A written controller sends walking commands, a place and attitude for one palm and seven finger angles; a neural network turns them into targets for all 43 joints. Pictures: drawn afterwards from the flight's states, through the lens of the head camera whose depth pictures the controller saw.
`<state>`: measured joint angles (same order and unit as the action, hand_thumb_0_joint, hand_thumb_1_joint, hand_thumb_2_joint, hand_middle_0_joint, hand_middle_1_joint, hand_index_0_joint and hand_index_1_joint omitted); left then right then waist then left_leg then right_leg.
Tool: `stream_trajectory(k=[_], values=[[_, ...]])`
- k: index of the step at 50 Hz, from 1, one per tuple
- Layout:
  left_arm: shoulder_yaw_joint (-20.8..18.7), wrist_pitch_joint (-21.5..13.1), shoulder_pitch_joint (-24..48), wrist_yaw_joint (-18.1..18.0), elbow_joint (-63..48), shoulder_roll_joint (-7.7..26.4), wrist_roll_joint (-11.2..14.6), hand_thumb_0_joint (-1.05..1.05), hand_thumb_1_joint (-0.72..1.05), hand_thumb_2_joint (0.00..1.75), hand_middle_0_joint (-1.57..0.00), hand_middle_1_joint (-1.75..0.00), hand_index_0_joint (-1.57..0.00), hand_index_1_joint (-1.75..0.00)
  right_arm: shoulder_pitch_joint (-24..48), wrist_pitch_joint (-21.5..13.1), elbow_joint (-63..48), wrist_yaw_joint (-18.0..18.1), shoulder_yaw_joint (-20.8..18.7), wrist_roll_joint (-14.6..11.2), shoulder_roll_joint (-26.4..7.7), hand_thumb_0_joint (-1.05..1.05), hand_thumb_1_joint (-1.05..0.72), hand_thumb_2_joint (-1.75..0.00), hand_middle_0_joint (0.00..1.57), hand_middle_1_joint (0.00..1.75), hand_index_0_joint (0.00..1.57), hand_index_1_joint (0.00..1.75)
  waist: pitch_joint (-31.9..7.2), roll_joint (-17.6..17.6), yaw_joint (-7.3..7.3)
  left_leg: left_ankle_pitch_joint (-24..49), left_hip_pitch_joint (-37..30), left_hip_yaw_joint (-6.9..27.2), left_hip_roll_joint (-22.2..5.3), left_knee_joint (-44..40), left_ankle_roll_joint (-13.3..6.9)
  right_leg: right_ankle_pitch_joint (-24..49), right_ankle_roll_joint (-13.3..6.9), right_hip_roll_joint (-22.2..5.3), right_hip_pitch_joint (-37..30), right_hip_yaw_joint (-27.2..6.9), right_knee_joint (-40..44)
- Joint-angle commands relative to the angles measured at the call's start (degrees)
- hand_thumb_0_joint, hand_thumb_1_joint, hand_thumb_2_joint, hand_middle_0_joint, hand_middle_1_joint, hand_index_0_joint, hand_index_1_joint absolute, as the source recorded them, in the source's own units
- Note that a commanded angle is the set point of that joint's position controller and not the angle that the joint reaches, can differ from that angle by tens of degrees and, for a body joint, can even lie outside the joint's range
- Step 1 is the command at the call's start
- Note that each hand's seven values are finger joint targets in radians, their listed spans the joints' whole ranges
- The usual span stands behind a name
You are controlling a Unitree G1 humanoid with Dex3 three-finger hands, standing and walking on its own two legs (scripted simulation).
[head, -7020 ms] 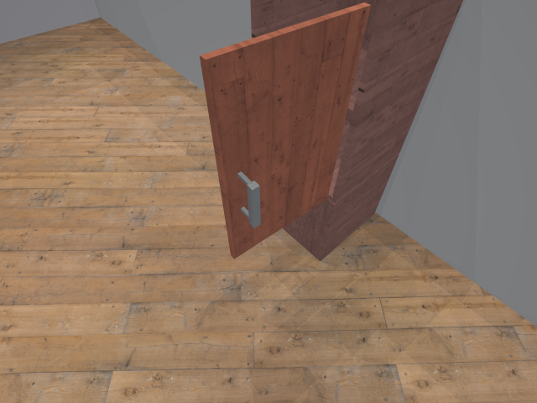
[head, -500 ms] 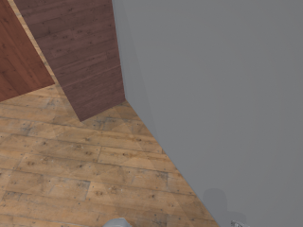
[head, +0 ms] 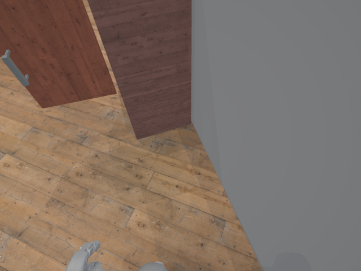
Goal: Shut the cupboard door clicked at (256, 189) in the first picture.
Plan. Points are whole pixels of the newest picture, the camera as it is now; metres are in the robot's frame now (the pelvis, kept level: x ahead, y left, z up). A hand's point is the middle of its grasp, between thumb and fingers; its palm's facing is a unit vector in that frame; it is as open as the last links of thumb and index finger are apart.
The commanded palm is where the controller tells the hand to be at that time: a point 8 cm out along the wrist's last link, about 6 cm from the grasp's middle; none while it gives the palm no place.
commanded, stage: turn to face it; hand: left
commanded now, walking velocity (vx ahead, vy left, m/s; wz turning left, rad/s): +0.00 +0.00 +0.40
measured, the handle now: (16, 68) +0.83 +0.71 -0.08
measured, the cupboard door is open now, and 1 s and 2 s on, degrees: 86 86 86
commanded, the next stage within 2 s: take the last steps up to it in 0.24 s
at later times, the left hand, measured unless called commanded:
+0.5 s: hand out of the picture +0.00 +0.22 -0.17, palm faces +0.26 -0.94 -0.23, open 7.4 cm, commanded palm none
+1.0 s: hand out of the picture +0.02 +0.17 -0.15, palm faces +0.43 -0.89 -0.18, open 7.4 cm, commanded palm none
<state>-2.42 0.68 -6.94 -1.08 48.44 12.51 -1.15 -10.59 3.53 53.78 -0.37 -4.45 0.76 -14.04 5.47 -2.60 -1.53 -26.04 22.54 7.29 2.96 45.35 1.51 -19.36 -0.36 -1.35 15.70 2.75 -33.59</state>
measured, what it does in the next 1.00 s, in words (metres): walks ahead, turning left: left foot, then right foot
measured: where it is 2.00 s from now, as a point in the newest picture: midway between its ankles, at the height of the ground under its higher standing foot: (140, 216)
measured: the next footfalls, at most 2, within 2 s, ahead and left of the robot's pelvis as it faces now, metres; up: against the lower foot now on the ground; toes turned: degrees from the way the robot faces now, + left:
left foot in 0.32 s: +0.04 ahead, +0.12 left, +0.00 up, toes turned +13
right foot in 0.68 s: +0.12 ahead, -0.11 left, +0.00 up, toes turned +9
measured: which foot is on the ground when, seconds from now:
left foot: up 0.00-0.30, down 0.32-0.68, up 0.70-1.00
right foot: down 0.00-0.34, up 0.36-0.66, down 0.68-1.00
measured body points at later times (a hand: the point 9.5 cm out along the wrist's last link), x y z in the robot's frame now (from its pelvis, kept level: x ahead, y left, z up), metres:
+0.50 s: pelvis +0.02 +0.01 +0.01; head +0.05 +0.04 +0.46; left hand -0.02 +0.27 -0.15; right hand +0.18 -0.20 -0.13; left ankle +0.00 +0.11 -0.73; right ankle +0.00 -0.13 -0.66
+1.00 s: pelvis +0.13 +0.04 +0.02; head +0.17 +0.05 +0.47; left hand +0.00 +0.22 -0.13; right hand +0.27 -0.17 -0.14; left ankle +0.15 +0.22 -0.68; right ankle +0.08 -0.12 -0.73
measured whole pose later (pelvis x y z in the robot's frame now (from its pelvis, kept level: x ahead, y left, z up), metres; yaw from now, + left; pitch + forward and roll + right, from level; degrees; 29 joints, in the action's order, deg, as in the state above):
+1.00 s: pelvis +0.13 +0.04 +0.02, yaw +21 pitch +1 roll +2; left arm -1.8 -3.6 -22.8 -0.2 62.1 6.8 -1.8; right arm -10.7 1.6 58.9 -2.7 -3.5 1.1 -12.5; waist 3.6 1.2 2.1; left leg -12.1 30.9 -3.8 -3.6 46.1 2.2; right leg -18.2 3.5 -8.4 0.2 10.3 -18.6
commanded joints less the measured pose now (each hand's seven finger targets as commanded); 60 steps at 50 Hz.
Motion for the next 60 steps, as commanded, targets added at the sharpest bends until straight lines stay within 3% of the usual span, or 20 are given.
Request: stream_trajectory(k=[1, 4, 10, 14, 15, 16, 17, 26, 31, 32, 34, 35, 38, 43, 50, 53, 54, 55, 56, 60], values=[[-2.5, -1.3, -4.0, -1.3, -2.1, 9.0, 0.0, 0.0, 0.9, 0.9, -0.2, -0.3, -0.2, -0.3, 2.7, -0.7, -4.9, 0.0, -1.5, 0.2, -5.3, 0.0, -0.9, -0.9, 0.2, 0.3, 0.2, 0.3, -5.1, 15.8, 1.64, -3.3, 11.9, -2.9, -3.3, 26.4, 1.2, 33.3, -8.6, -19.1, -10.4, -11.7, 12.5], [-2.3, -1.6, -4.7, -1.1, -1.8, 8.3, -0.2, 0.0, 0.9, 0.9, -0.2, -0.3, -0.2, -0.3, 3.4, -0.3, -4.0, -0.7, -0.7, 0.0, -3.2, 0.0, -0.9, -0.9, 0.2, 0.3, 0.2, 0.3, -4.8, 14.6, 1.43, 0.0, 8.8, -6.5, -3.3, 19.6, 2.0, 36.2, -6.0, -15.9, -10.5, -3.9, 12.3], [-3.1, -1.7, -11.1, -1.0, 1.7, 10.2, -0.6, 0.0, 0.9, 0.9, -0.2, -0.3, -0.2, -0.3, 7.6, -1.2, -3.7, -0.6, 0.7, -0.3, -1.2, 0.0, -0.9, -0.9, 0.2, 0.3, 0.2, 0.3, -6.5, 14.7, 4.41, -1.6, 2.7, -11.0, -2.2, 0.0, 1.3, 44.7, -6.8, -17.1, -15.9, -2.8, 9.1], [-3.1, -1.4, -9.1, -0.7, 3.2, 10.0, 0.1, 0.0, 0.9, 0.9, -0.2, -0.3, -0.2, -0.3, 2.5, -2.1, -1.5, -0.2, 0.9, -0.1, -2.3, 0.0, -0.9, -0.9, 0.2, 0.3, 0.2, 0.3, -8.3, 12.3, 0.95, 11.9, -10.9, -11.9, -1.9, -18.4, -0.3, 38.6, -3.0, -15.1, -10.5, 0.4, 2.2], [-2.8, -1.2, -8.7, -0.5, 2.6, 9.0, 0.7, 0.0, 0.9, 0.9, -0.2, -0.3, -0.2, -0.3, -0.1, -2.7, -1.0, 0.0, 0.2, 0.2, -5.5, 0.0, -0.9, -0.9, 0.2, 0.3, 0.2, 0.3, -10.3, 4.6, -0.65, 25.3, -20.0, -7.9, -6.8, -22.2, -2.3, 30.7, -0.1, -12.9, -3.6, 3.2, -4.3], [-2.0, -0.7, -9.3, -0.3, 1.2, 5.5, 1.1, 0.0, 0.9, 0.9, -0.2, -0.3, -0.2, -0.3, -2.8, -3.0, -0.8, 0.3, -0.9, 0.8, -10.6, 0.0, -0.9, -0.9, 0.2, 0.3, 0.2, 0.3, -12.4, -10.6, -1.41, 47.6, -27.5, 9.6, -21.1, -21.5, -9.9, -1.7, 3.7, -6.1, 8.9, 6.1, -14.5], [-1.1, 0.0, -7.4, -0.7, 0.4, 4.3, 0.5, 0.0, 0.9, 0.9, -0.2, -0.3, -0.2, -0.3, -4.5, -2.2, -0.4, 0.6, -1.1, 0.7, -12.4, 0.0, -0.9, -0.9, 0.2, 0.3, 0.2, 0.3, -12.0, -10.7, -2.07, 50.8, -21.8, 11.0, -26.6, -22.9, -15.2, -20.0, 3.3, -4.6, 8.5, 1.5, -21.0], [-1.7, -0.2, -3.1, 2.1, 2.6, 3.5, -0.3, 0.0, 0.9, 0.9, -0.2, -0.3, -0.2, -0.3, -2.5, -4.1, -0.6, 1.4, 0.1, 0.8, -8.2, 0.0, -0.9, -0.9, 0.2, 0.3, 0.2, 0.3, -3.8, -6.3, 0.45, 10.0, -12.9, 5.6, -14.9, -30.4, -12.6, -7.2, 2.6, -3.0, 11.2, 1.4, -18.8], [-2.1, -1.4, -9.3, 2.3, 4.1, 3.1, -0.3, 0.0, 0.9, 0.9, -0.2, -0.3, -0.2, -0.3, -1.1, -3.7, -0.4, 0.9, -0.1, 0.6, -7.7, 0.0, -0.9, -0.9, 0.2, 0.3, 0.2, 0.3, -3.8, -4.1, 3.83, 0.5, -3.4, 4.4, -11.5, -25.6, -10.5, -1.6, 2.3, 0.4, -6.3, 4.7, -0.2], [-2.6, -1.9, -13.5, 2.1, 5.5, 4.1, -0.5, 0.0, 0.9, 0.9, -0.2, -0.3, -0.2, -0.3, 0.0, -3.8, -0.5, 0.8, -0.1, 0.3, -6.7, 0.0, -0.9, -0.9, 0.2, 0.3, 0.2, 0.3, -3.7, -0.4, 6.1, -2.7, 3.2, 1.8, -8.3, -19.3, -8.3, 0.0, 1.8, -0.9, -15.1, 3.3, 6.3], [-4.5, -2.7, -22.4, 0.8, 7.1, 13.1, -0.9, 0.0, 0.9, 0.9, -0.2, -0.3, -0.2, -0.3, 3.2, -4.1, -4.1, -0.1, 0.8, -0.1, -1.8, 0.0, -0.9, -0.9, 0.2, 0.3, 0.2, 0.3, -2.7, 23.2, 10.59, -11.4, 21.8, -8.0, 0.5, 9.9, -2.5, -16.5, -7.0, -28.0, -24.0, -31.9, 25.2], [-4.3, -2.9, -21.2, 0.3, 6.5, 12.7, -0.4, 0.0, 0.9, 0.9, -0.2, -0.3, -0.2, -0.3, 5.1, -3.7, -4.6, -0.3, 0.1, 0.8, -4.9, 0.0, -0.9, -0.9, 0.2, 0.3, 0.2, 0.3, 0.5, 16.0, 9.01, -6.4, 22.4, -2.9, -3.3, 18.8, -2.3, -23.5, -10.4, -30.4, -15.7, -36.1, 27.9], [-2.2, -4.1, -11.2, 0.1, 5.6, 5.9, -0.3, 0.0, 0.9, 0.9, -0.2, -0.3, -0.2, -0.3, 2.9, -2.7, -1.4, -1.5, -0.3, 1.1, -2.8, 0.0, -0.9, -0.9, 0.2, 0.3, 0.2, 0.3, 4.8, 13.3, 2.83, 10.5, 17.8, -2.9, -7.6, 22.7, -0.6, -11.7, -5.2, -21.6, -3.2, -16.4, 27.5], [-2.2, -5.7, -16.9, 0.2, 9.6, 5.0, -0.2, 0.0, 0.9, 0.9, -0.2, -0.3, -0.2, -0.3, 1.6, -3.0, 0.5, -2.1, 0.5, 0.5, 0.7, 0.0, -0.9, -0.9, 0.2, 0.3, 0.2, 0.3, -0.9, 10.6, 3.76, 14.4, 15.8, -9.4, -7.0, 11.5, 1.3, 17.4, -3.8, -17.5, -13.5, -1.5, 22.9], [-2.2, -5.1, -20.2, -0.1, 13.4, 6.0, -0.7, 0.0, 0.9, 0.9, -0.2, -0.3, -0.2, -0.3, 8.4, -4.3, -1.6, -2.8, 1.7, 0.2, 1.9, 0.0, -0.9, -0.9, 0.2, 0.3, 0.2, 0.3, 0.2, 15.5, 5.42, 12.5, 8.5, -14.3, -4.9, -7.0, -0.8, 30.2, -3.6, -18.6, -16.2, 2.9, 17.6], [-2.7, -4.5, -16.1, 0.0, 12.8, 7.2, -0.4, 0.0, 0.9, 0.9, -0.2, -0.3, -0.2, -0.3, -4.9, -5.3, 2.2, -1.6, 1.0, 0.6, -1.3, 0.0, -0.9, -0.9, 0.2, 0.3, 0.2, 0.3, -5.4, 11.7, -2.01, 14.3, -14.4, -17.9, -0.9, -17.2, -3.0, 36.6, -1.6, -15.8, -8.3, 7.4, 2.0], [-2.2, -4.3, -16.7, 0.5, 11.8, 4.9, -0.2, 0.0, 0.9, 0.9, -0.2, -0.3, -0.2, -0.3, -13.4, -5.6, 4.5, -0.9, -0.2, 1.0, -6.3, 0.0, -0.9, -0.9, 0.2, 0.3, 0.2, 0.3, -11.1, 2.5, -5.12, 16.0, -28.4, -12.5, -6.5, -16.5, -5.1, 25.0, 0.0, -12.3, 0.5, 9.3, -11.9], [-1.7, -3.9, -17.5, 0.9, 9.6, 1.1, 0.6, 0.0, 0.9, 0.9, -0.2, -0.3, -0.2, -0.3, -19.7, -5.8, 5.7, 0.1, -2.0, 1.6, -12.7, 0.0, -0.9, -0.9, 0.2, 0.3, 0.2, 0.3, -15.5, -13.7, -6.47, 19.2, -37.0, 11.6, -22.9, -21.5, -11.9, -13.6, 2.1, -3.3, 15.8, 9.7, -30.1], [-1.4, -3.7, -12.8, 0.3, 7.4, 0.4, 0.3, 0.0, 0.9, 0.9, -0.2, -0.3, -0.2, -0.3, -20.8, -5.1, 6.2, 0.8, -1.9, 0.9, -13.8, 0.0, -0.9, -0.9, 0.2, 0.3, 0.2, 0.3, -15.1, -10.5, -6.71, 15.7, -31.7, 15.4, -26.4, -27.5, -15.0, -17.1, -0.3, -3.1, 18.9, 2.4, -40.5], [-1.5, -2.6, -11.0, 1.2, 8.8, -0.2, -0.6, 0.0, 0.9, 0.9, -0.2, -0.3, -0.2, -0.3, -6.5, -6.2, 2.3, 1.6, 0.7, 1.0, -4.1, 0.0, -0.9, -0.9, 0.2, 0.3, 0.2, 0.3, -3.6, -4.3, 0.3, 3.4, -9.7, 5.2, -20.9, -34.2, -12.3, -3.2, -0.8, -7.9, 19.3, -0.7, -41.8]])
